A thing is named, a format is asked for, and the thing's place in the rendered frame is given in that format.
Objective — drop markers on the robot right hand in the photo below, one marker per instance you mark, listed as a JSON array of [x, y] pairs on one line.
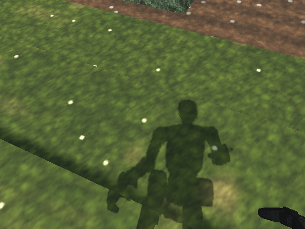
[[285, 216]]

